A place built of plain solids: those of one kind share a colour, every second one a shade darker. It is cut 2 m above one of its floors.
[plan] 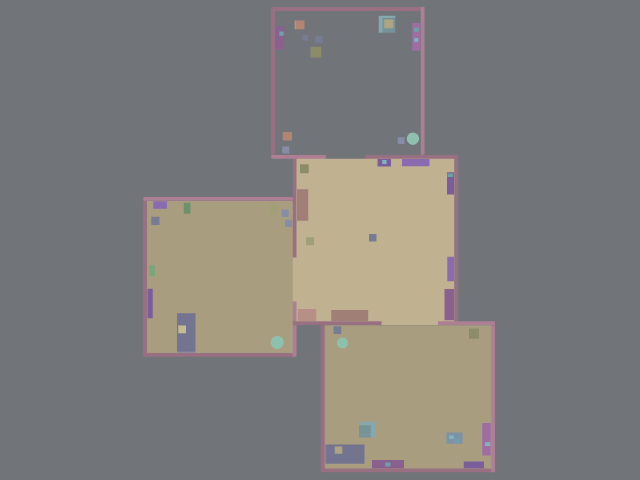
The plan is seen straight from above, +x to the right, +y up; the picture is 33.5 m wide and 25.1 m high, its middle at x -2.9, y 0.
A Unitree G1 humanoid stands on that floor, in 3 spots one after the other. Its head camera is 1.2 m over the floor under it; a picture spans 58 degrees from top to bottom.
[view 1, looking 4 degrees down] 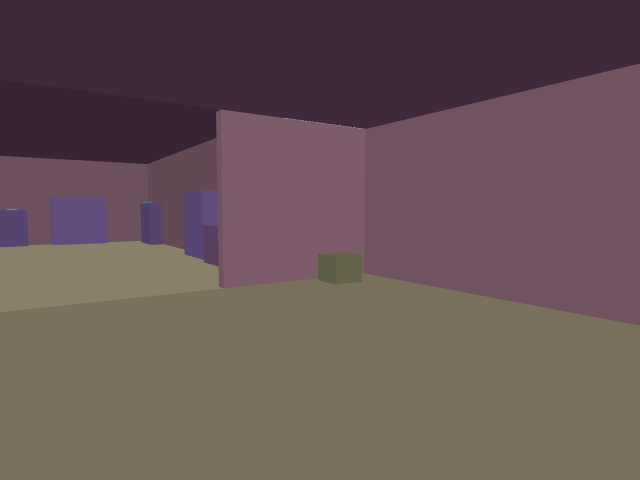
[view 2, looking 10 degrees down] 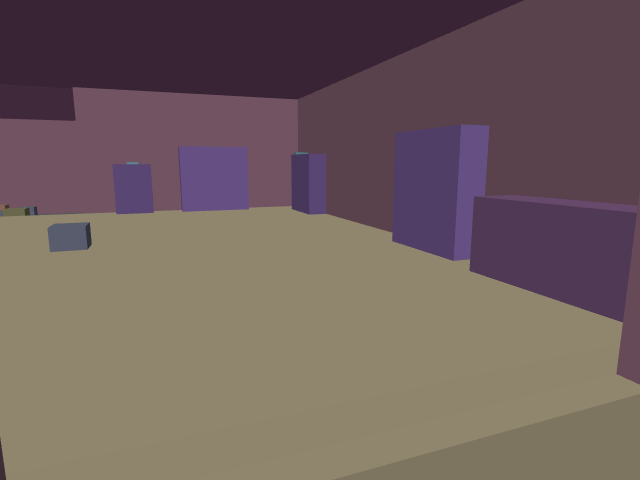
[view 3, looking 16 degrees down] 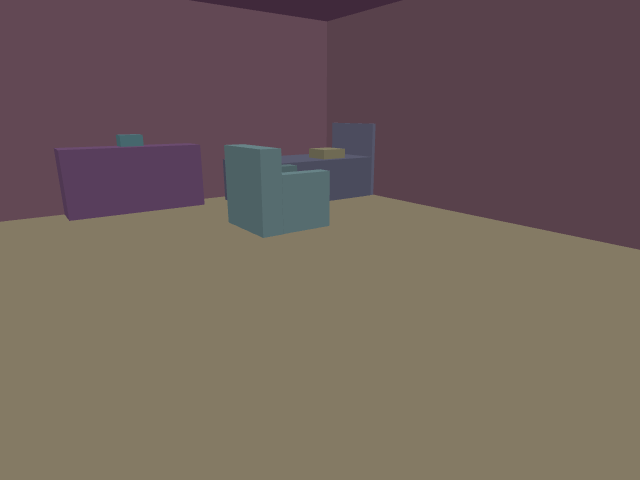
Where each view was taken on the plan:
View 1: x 0.83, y -10.71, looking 56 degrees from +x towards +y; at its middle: wall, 7.57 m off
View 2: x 0.83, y -5.82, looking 69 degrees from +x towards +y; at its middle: floor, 5.85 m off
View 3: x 2.02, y -5.72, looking -126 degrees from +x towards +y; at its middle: floor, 4.35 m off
